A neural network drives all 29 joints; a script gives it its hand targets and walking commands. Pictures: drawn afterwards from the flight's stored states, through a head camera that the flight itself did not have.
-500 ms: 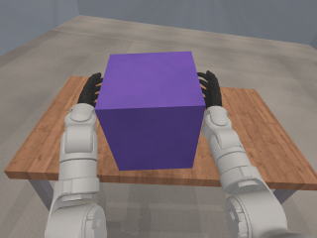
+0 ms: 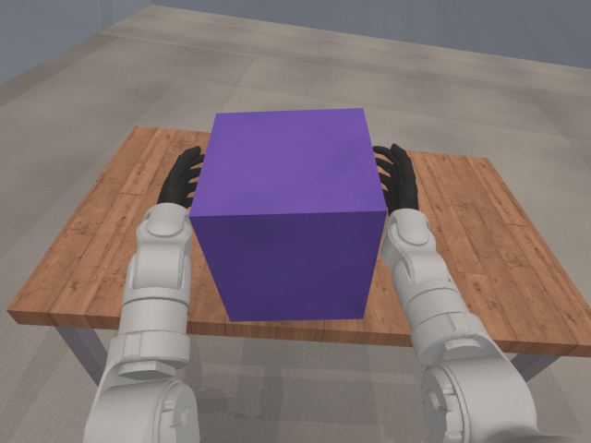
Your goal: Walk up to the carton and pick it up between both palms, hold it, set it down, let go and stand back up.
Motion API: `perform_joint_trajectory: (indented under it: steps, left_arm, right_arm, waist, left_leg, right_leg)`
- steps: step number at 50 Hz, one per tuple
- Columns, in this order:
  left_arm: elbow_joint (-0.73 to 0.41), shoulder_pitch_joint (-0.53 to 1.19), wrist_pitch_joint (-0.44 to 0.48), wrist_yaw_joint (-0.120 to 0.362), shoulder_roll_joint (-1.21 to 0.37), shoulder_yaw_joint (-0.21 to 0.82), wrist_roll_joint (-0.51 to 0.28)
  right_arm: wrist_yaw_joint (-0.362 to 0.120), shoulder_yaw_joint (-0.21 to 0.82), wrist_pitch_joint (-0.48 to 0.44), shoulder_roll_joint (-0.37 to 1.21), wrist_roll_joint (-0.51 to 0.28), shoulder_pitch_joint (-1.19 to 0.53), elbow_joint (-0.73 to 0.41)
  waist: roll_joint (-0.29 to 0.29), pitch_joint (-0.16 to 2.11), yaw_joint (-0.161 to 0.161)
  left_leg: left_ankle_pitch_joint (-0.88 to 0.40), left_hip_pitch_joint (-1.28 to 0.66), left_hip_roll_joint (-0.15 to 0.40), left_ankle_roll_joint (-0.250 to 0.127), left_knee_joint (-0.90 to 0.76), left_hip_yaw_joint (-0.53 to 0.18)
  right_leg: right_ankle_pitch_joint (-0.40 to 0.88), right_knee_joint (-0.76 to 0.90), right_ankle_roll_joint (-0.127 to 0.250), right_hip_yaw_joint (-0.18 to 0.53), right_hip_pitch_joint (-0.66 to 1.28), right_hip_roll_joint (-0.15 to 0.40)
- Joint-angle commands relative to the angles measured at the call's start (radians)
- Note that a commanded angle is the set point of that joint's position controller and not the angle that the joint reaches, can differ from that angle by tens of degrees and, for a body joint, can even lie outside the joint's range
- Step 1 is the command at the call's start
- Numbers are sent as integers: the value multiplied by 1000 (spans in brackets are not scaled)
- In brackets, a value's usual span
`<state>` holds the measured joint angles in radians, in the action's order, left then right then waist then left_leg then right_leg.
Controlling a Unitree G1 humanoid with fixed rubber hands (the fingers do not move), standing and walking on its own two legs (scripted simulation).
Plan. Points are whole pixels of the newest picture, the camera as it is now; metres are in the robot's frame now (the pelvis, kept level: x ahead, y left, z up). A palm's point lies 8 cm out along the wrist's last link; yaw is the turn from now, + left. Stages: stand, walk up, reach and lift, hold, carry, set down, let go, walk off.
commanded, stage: set down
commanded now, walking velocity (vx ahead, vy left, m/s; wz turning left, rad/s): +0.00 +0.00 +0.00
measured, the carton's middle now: (293, 220) +0.42 -0.01 +0.11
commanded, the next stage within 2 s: none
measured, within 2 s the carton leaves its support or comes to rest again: neither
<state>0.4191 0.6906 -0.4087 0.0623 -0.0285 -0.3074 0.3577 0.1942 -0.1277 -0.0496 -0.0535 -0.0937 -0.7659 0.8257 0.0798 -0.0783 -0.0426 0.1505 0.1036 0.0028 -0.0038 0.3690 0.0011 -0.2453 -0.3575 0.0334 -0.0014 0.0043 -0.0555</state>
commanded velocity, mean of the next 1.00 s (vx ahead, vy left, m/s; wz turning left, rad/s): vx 0.00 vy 0.00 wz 0.00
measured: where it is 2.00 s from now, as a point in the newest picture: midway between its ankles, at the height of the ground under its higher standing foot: outside the picture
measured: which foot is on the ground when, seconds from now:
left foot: down 0.00-1.00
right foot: down 0.00-1.00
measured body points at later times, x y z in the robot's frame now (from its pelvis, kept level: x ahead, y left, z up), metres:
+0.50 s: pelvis +0.01 +0.00 +0.00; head +0.01 +0.03 +0.45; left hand +0.42 +0.15 +0.12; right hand +0.43 -0.16 +0.14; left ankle +0.04 +0.12 -0.74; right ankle -0.02 -0.09 -0.74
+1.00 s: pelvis +0.02 +0.00 +0.00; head +0.04 +0.03 +0.45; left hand +0.44 +0.14 +0.10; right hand +0.45 -0.16 +0.12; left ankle +0.04 +0.12 -0.74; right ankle -0.02 -0.09 -0.74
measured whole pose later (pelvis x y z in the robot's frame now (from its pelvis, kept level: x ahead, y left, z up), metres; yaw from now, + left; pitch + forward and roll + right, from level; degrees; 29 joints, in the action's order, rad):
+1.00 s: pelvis +0.02 +0.00 +0.00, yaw +0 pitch +4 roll +0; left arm 0.75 0.77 -0.14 -0.03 -0.07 -0.39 0.33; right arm 0.08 -0.38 -0.13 -0.05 0.12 -0.84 1.03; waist 0.06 0.04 0.00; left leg 0.14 0.30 0.00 0.00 0.37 0.00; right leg -0.24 -0.36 0.03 0.00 -0.19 -0.06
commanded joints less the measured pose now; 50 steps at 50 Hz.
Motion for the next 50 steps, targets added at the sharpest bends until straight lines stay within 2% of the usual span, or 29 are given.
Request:
perform_joint_trajectory:
  steps: [1,7,12,15,24,32,37,50]
  left_arm:
    - [-109,661,139,48,-492,302,-81]
    - [-95,714,199,13,-529,335,-111]
    - [11,668,201,15,-501,266,-74]
    - [35,683,206,18,-497,242,-66]
    - [53,785,294,-22,-530,251,-92]
    - [160,763,311,-31,-505,167,-56]
    - [180,759,320,-35,-498,133,-39]
    - [209,787,374,-60,-513,129,-43]
  right_arm:
    - [-190,190,-73,521,113,-682,-200]
    - [-198,186,-108,541,121,-728,-202]
    - [-210,129,-91,510,150,-697,-108]
    - [-218,101,-88,508,161,-705,-74]
    - [-243,49,-129,533,206,-760,-51]
    - [-265,-27,-115,512,261,-739,38]
    - [-278,-55,-117,507,281,-735,58]
    - [-293,-115,-146,520,352,-727,61]
  waist:
    - [-102,548,73]
    - [-114,686,77]
    - [-91,609,84]
    - [-88,570,90]
    - [-106,702,92]
    - [-87,657,103]
    - [-89,671,115]
    - [-87,779,99]
  left_leg:
    - [-239,-290,18,15,-48,63]
    - [-351,-316,26,36,-8,55]
    - [-286,-287,26,22,-34,64]
    - [-244,-261,24,16,-49,68]
    - [-339,-266,32,40,-17,67]
    - [-275,-221,32,27,-40,79]
    - [-312,-215,33,29,-33,81]
    - [-385,-197,41,39,-1,87]
  right_leg:
    - [342,91,-87,-83,-101,43]
    - [413,81,-83,-79,-144,36]
    - [381,86,-85,-74,-139,36]
    - [356,89,-85,-70,-134,39]
    - [395,82,-79,-69,-180,32]
    - [384,81,-83,-64,-169,38]
    - [419,76,-84,-63,-163,38]
    - [487,61,-83,-67,-190,39]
